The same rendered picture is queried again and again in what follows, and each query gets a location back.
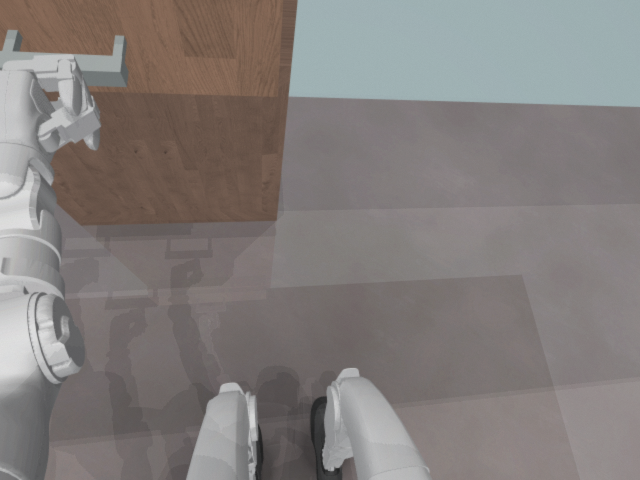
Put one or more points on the cabinet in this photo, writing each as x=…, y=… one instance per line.
x=180, y=158

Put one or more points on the robot right foot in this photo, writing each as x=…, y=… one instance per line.
x=318, y=439

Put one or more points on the left robot thigh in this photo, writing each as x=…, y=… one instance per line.
x=229, y=426

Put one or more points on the left robot hand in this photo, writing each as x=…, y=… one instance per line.
x=24, y=107

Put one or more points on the left robot upper arm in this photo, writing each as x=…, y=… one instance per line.
x=39, y=347

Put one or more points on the handle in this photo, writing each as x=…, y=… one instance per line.
x=97, y=70

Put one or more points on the drawer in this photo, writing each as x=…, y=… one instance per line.
x=201, y=47

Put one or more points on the left robot forearm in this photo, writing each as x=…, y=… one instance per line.
x=30, y=235

